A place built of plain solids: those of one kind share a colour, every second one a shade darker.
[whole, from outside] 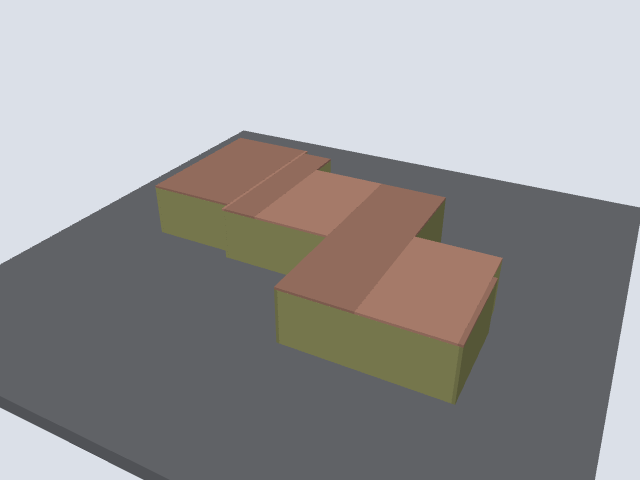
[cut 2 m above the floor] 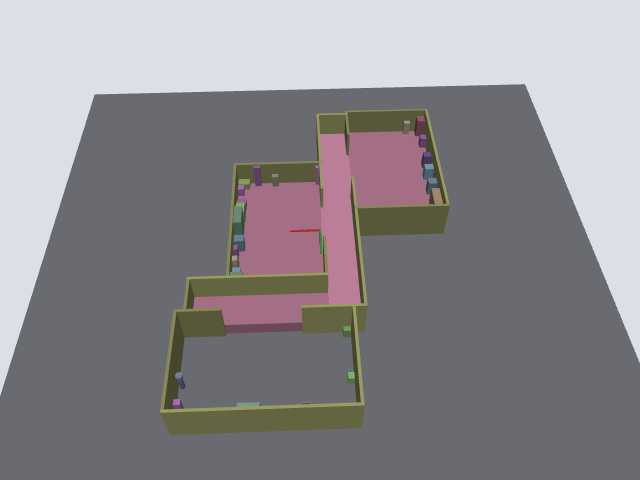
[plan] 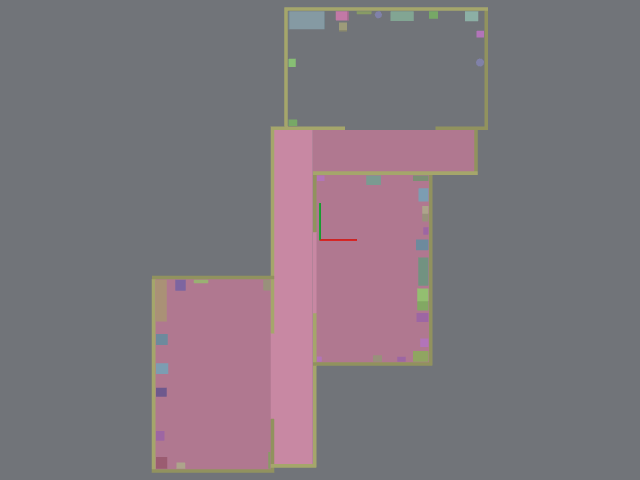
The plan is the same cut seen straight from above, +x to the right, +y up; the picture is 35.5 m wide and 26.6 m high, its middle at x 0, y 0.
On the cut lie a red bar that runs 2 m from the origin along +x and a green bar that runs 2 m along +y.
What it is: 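One storey of an old house, long lived in; a hall and three lower rooms beside it, each open to the hall along a stretch without wall, rail or kerb; a room's floor lies below the hall's by a bare drop, by one riser or not at all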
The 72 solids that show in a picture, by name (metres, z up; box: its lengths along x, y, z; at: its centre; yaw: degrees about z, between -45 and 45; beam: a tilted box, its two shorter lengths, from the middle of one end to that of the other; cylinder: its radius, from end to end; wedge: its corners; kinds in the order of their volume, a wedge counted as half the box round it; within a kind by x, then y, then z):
{
 "floor_1": {"box": [6.39, 10.53, 0.93], "at": [-5.92, -7.44, 0.41]},
 "floor_2": {"box": [0.2, 4.72, 0.93], "at": [-2.63, -7.55, 0.41]},
 "floor_3": {"box": [2.14, 18.51, 1.09], "at": [-1.46, -3.16, 0.49]},
 "floor_4": {"box": [0.2, 4.49, 1.09], "at": [-0.29, -1.81, 0.49]},
 "floor_5": {"box": [6.23, 10.38, 1.09], "at": [2.92, -1.58, 0.49]},
 "floor_6": {"box": [8.94, 2.28, 1.09], "at": [4.08, 4.95, 0.49]},
 "wall_1": {"box": [0.2, 10.53, 3.87], "at": [-9.22, -7.44, 1.89]},
 "wall_2": {"box": [6.79, 0.2, 3.87], "at": [-5.92, -12.81, 1.89]},
 "wall_3": {"box": [6.79, 0.2, 3.87], "at": [-5.92, -2.08, 1.89]},
 "wall_4": {"box": [0.2, 2.51, 3.87], "at": [-2.63, -11.16, 1.89]},
 "wall_5": {"box": [0.2, 3.01, 3.87], "at": [-2.63, -3.68, 1.89]},
 "wall_6": {"box": [0.2, 8.07, 3.87], "at": [-2.63, 2.06, 1.89]},
 "wall_7": {"box": [0.2, 6.41, 3.87], "at": [-1.88, 9.5, 1.89]},
 "wall_8": {"box": [2.54, 0.2, 3.87], "at": [-1.46, -12.52, 1.89]},
 "wall_9": {"box": [4.12, 0.2, 3.87], "at": [-0.67, 6.19, 1.89]},
 "wall_10": {"box": [0.2, 5.44, 3.87], "at": [-0.29, -9.69, 1.89]},
 "wall_11": {"box": [0.2, 2.71, 3.87], "at": [-0.29, -5.42, 1.89]},
 "wall_12": {"box": [0.2, 3.18, 3.87], "at": [-0.29, 2.02, 1.89]},
 "wall_13": {"box": [6.63, 0.2, 3.87], "at": [2.92, -6.87, 1.89]},
 "wall_14": {"box": [11.3, 0.2, 3.87], "at": [3.67, 12.81, 1.89]},
 "wall_15": {"box": [9.14, 0.2, 3.87], "at": [4.17, 3.71, 1.89]},
 "wall_16": {"box": [0.2, 10.38, 3.87], "at": [6.14, -1.58, 1.89]},
 "wall_17": {"box": [2.92, 0.2, 3.87], "at": [7.86, 6.19, 1.89]},
 "wall_18": {"box": [0.2, 2.28, 3.87], "at": [8.64, 4.95, 1.89]},
 "wall_19": {"box": [0.2, 6.41, 3.87], "at": [9.22, 9.5, 1.89]},
 "roof_1": {"box": [6.79, 0.29, 0.16], "at": [-5.92, -12.76, 3.9]},
 "roof_2": {"box": [9.12, 5.64, 0.16], "at": [-4.76, -9.79, 3.9]},
 "roof_3": {"box": [15.56, 4.99, 0.16], "at": [-1.54, -4.47, 3.9]},
 "roof_4": {"box": [8.97, 5.59, 0.16], "at": [1.75, 0.81, 3.9]},
 "roof_5": {"box": [11.47, 2.48, 0.16], "at": [3.01, 4.85, 3.9]},
 "roof_6": {"box": [12.05, 0.2, 0.16], "at": [3.29, 6.19, 3.9]},
 "roof_7": {"box": [11.3, 6.61, 0.16], "at": [3.67, 9.6, 3.9]},
 "wardrobe_1": {"box": [1.3, 0.55, 2.37], "at": [4.55, 12.4, 1.14]},
 "wardrobe_2": {"box": [0.56, 1.57, 2.08], "at": [5.73, -1.75, 2.08]},
 "kitchen_run_1": {"box": [0.6, 2.31, 1.41], "at": [-8.79, -3.36, 1.58]},
 "washing_machine_1": {"box": [0.66, 0.61, 1.19], "at": [-8.76, -5.51, 1.47]},
 "washing_machine_2": {"box": [0.68, 0.6, 1.14], "at": [-8.75, -7.12, 1.45]},
 "washing_machine_3": {"box": [0.69, 0.59, 1.15], "at": [5.66, -0.27, 1.61]},
 "washing_machine_4": {"box": [0.55, 0.74, 0.94], "at": [5.73, 2.5, 1.5]},
 "bed_1": {"box": [1.91, 0.99, 0.8], "at": [-0.74, 12.18, 0.35]},
 "tall_odds_1": {"box": [0.48, 0.54, 0.94], "at": [-8.85, -10.86, 1.34]},
 "tall_odds_2": {"box": [0.26, 0.29, 1.76], "at": [-0.03, -6.6, 1.91]},
 "tall_odds_3": {"box": [0.42, 0.31, 1.12], "at": [0.05, 3.42, 1.59]},
 "tall_odds_4": {"box": [0.48, 0.28, 1.93], "at": [4.51, -6.61, 2.0]},
 "tall_odds_5": {"box": [0.67, 0.51, 0.61], "at": [5.68, -4.3, 1.34]},
 "tall_odds_6": {"box": [0.45, 0.47, 0.72], "at": [5.78, -5.7, 1.4]},
 "tall_odds_7": {"box": [0.3, 0.42, 1.11], "at": [5.86, 0.5, 1.59]},
 "tall_odds_8": {"box": [0.41, 0.38, 1.25], "at": [8.88, 11.41, 0.57]},
 "carton_stack_1": {"box": [0.62, 1.23, 0.98], "at": [5.7, -3.3, 1.52]},
 "carton_stack_2": {"box": [0.62, 0.71, 0.3], "at": [5.7, -3.04, 2.17]},
 "chest_drawers_1": {"box": [0.82, 0.54, 0.95], "at": [2.97, 3.31, 1.51]},
 "chest_drawers_2": {"box": [0.73, 0.56, 1.08], "at": [8.4, 12.4, 0.49]},
 "crate_stack_1": {"box": [0.49, 0.35, 1.15], "at": [-7.71, -12.5, 1.45]},
 "crate_stack_2": {"box": [0.39, 0.59, 0.72], "at": [-2.95, -2.5, 1.24]},
 "crate_stack_3": {"box": [0.5, 0.36, 0.99], "at": [3.19, -6.57, 1.53]},
 "crate_stack_4": {"box": [0.34, 0.87, 0.69], "at": [5.84, 1.46, 1.38]},
 "crate_stack_5": {"box": [0.34, 0.43, 0.67], "at": [5.84, 1.67, 2.06]},
 "cooker_1": {"box": [0.6, 0.51, 1.22], "at": [-8.79, -8.44, 1.49]},
 "cooker_2": {"box": [0.58, 0.6, 1.23], "at": [-7.73, -2.51, 1.49]},
 "fridge_1": {"box": [0.62, 0.66, 1.6], "at": [-8.78, -12.35, 1.68]},
 "metal_shelving_1": {"box": [0.85, 0.32, 1.93], "at": [5.58, 3.42, 2.0]},
 "side_table_1": {"box": [0.4, 0.45, 0.78], "at": [-1.55, 9.81, 0.34]},
 "side_table_2": {"box": [0.49, 0.36, 0.83], "at": [-1.5, 6.5, 0.36]},
 "side_table_3": {"box": [0.51, 0.42, 0.77], "at": [6.29, 12.47, 0.34]},
 "trunk_1": {"box": [0.86, 0.6, 0.55], "at": [5.58, -6.45, 1.31]},
 "radiator_1": {"box": [0.8, 0.2, 0.77], "at": [-6.59, -2.31, 1.26]},
 "radiator_2": {"box": [0.82, 0.17, 0.72], "at": [2.44, 12.59, 0.31]},
 "floor_lamp_round_1": {"cylinder": 0.2, "from": [3.24, 12.48, 1.31], "to": [3.24, 12.48, 1.64]},
 "floor_lamp_round_2": {"cylinder": 0.16, "from": [8.87, 9.84, 0.0], "to": [8.87, 9.84, 1.19]},
 "floor_lamp_round_3": {"cylinder": 0.22, "from": [8.87, 9.84, 1.19], "to": [8.87, 9.84, 1.51]},
 "dining_chair_1": {"box": [0.44, 0.41, 0.56], "at": [1.27, 11.85, 0.23]},
 "desk_1": {"box": [0.62, 0.52, 0.12], "at": [1.19, 12.42, 0.78]}
}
